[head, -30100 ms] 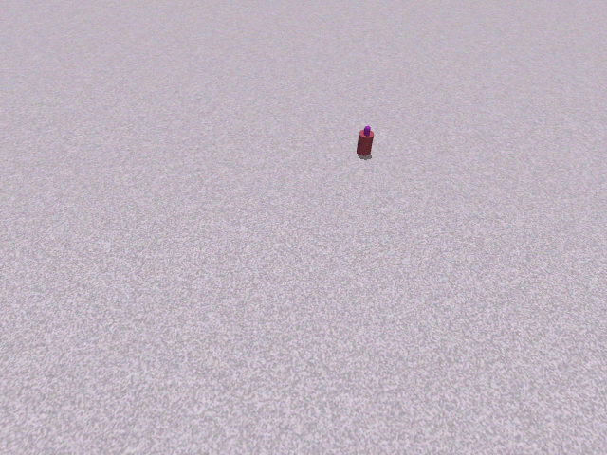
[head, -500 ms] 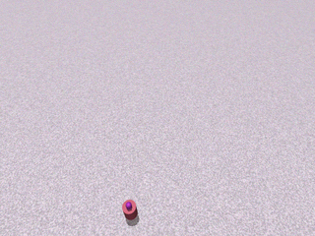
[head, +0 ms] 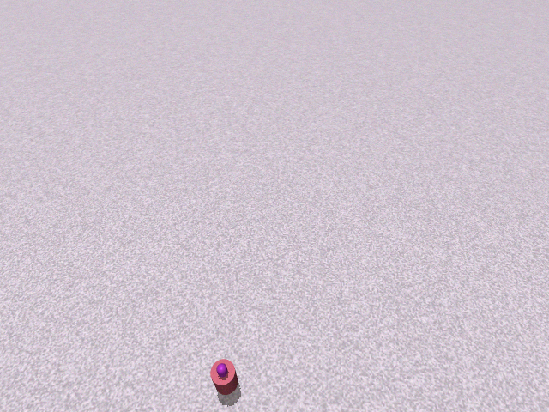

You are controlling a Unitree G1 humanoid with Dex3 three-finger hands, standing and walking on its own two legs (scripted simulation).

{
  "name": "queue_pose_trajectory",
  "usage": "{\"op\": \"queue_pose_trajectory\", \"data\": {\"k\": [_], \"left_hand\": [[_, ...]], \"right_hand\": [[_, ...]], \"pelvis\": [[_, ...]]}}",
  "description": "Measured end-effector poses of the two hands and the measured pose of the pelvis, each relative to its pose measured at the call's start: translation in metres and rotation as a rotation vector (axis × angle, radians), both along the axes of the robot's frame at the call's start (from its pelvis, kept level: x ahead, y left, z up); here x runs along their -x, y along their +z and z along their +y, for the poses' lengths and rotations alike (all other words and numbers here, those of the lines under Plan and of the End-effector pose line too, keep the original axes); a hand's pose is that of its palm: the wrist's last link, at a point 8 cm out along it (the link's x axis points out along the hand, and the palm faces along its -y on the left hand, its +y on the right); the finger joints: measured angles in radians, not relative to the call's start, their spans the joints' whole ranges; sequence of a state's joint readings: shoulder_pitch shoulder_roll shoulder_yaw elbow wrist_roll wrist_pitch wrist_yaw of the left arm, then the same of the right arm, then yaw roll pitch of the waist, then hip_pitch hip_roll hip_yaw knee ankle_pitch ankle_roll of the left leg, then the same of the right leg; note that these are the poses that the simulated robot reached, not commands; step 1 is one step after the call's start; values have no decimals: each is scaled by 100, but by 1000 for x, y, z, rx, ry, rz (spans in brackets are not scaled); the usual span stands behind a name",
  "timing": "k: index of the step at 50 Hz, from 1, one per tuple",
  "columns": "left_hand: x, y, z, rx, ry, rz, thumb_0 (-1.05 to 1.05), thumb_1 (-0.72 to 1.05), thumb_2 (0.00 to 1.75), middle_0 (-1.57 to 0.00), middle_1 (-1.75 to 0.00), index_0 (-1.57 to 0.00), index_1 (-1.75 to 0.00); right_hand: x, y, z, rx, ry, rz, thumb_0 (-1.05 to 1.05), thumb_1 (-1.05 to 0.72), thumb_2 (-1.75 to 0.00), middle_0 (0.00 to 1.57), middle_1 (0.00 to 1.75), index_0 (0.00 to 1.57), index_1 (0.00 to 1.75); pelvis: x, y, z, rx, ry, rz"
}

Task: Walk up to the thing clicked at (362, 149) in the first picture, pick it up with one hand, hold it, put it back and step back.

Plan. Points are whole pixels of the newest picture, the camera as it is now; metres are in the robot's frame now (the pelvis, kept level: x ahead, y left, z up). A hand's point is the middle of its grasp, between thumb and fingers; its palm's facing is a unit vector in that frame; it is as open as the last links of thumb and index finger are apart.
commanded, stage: stand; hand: left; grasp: from the side
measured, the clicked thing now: (224, 375) +0.37 +0.18 -0.70
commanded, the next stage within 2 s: step back in 0.54 s
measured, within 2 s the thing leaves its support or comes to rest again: neither
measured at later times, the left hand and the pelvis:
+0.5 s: hand out of the picture +0.07 +0.24 -0.16, palm faces -0.01 -0.94 -0.34, open 7.4 cm; pelvis +0.00 -0.01 +0.00, yaw +0 degrees
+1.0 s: hand out of the picture +0.10 +0.30 -0.18, palm faces -0.02 -0.94 -0.34, open 7.4 cm; pelvis -0.06 +0.05 -0.01, yaw +0 degrees
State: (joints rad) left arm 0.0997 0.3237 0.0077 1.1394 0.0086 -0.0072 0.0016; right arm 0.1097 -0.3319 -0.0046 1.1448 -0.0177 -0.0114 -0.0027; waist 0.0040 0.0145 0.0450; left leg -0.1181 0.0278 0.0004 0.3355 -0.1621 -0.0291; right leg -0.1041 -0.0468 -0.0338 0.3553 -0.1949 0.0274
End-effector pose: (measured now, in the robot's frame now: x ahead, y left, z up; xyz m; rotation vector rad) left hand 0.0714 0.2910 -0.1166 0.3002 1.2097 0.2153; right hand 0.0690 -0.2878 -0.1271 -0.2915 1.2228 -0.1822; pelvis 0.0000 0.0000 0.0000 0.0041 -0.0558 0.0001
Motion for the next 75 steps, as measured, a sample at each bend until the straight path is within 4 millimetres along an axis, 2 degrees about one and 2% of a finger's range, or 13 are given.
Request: {"op": "queue_pose_trajectory", "data": {"k": [7, 19, 28, 35, 39, 43, 47, 50, 54, 60, 64, 69, 75], "left_hand": [[0, 1, -1, -3, 4, 4, 1, 91, 90, -20, -30, -20, -30], [13, -2, -4, -3, 9, 52, 1, 91, 90, -20, -30, -20, -30], [8, -2, -6, 0, 10, 45, 1, 91, 90, -20, -30, -20, -30], [1, -6, 13, -27, 14, 16, 1, 90, 90, -20, -30, -20, -30], [-9, -12, 33, -38, -20, -10, 1, 90, 90, -20, -30, -20, -30], [-25, -25, 54, -30, -31, -67, 1, 90, 90, -20, -30, -20, -30], [-27, -26, 57, -18, -39, -83, 1, 91, 90, -20, -30, -20, -30], [-16, -26, 55, -2, -52, -69, 1, 91, 90, -20, -30, -20, -30], [7, -27, 53, 0, -78, -28, 1, 91, 90, -20, -30, -20, -30], [39, -26, 51, -28, -95, 0, 1, 91, 90, -20, -30, -20, -30], [64, -17, 46, -52, -92, -9, 1, 91, 90, -20, -30, -20, -30], [93, 0, 46, -62, -69, -37, 1, 90, 90, -20, -30, -20, -30], [111, 8, 54, -68, -64, -89, 1, 90, 90, -20, -30, -20, -30]], "right_hand": [[-4, 2, -5, 6, 0, -4, 0, -90, -89, 20, 30, 20, 30], [6, 1, -12, 8, -11, 38, 0, -90, -90, 20, 30, 20, 30], [7, 0, -15, 5, -17, 49, 0, -90, -90, 20, 30, 20, 30], [6, -3, -23, 38, -26, 28, 0, -90, -89, 20, 30, 20, 30], [19, 0, -18, 74, -32, 34, 0, -91, -90, 20, 30, 20, 30], [41, 1, -5, 121, -25, 63, 0, -91, -90, 20, 30, 20, 30], [66, 11, 13, 126, -18, 102, 0, -91, -89, 20, 30, 20, 30], [76, 14, 21, 130, -24, 104, 0, -90, -89, 20, 30, 20, 30], [78, 11, 27, 122, -41, 45, 0, -90, -89, 20, 30, 21, 30], [84, -6, 27, 77, -45, -39, 0, -90, -89, 20, 30, 21, 30], [91, -18, 21, 43, -54, -62, 0, -90, -89, 20, 30, 21, 30], [105, -10, 21, 23, -36, -55, 0, -90, -89, 20, 30, 20, 30], [137, -4, 17, 69, 5, -26, 0, -90, -89, 20, 30, 20, 30]], "pelvis": [[-1, 1, -3, 0, 0, 1], [-2, 1, -7, 2, -1, 8], [-4, 0, -9, 3, 0, 16], [18, -9, 0, 14, 1, 22], [27, -17, 17, 9, 2, 36], [38, -27, 35, 17, 7, 45], [50, -19, 41, 32, 13, 45], [58, -14, 46, 32, -1, 52], [68, -15, 50, 26, -26, 41], [89, -25, 46, -2, -59, 20], [105, -28, 40, 31, -57, 0], [126, -17, 36, -24, -62, 9], [156, -14, 46, -18, -35, 44]]}}
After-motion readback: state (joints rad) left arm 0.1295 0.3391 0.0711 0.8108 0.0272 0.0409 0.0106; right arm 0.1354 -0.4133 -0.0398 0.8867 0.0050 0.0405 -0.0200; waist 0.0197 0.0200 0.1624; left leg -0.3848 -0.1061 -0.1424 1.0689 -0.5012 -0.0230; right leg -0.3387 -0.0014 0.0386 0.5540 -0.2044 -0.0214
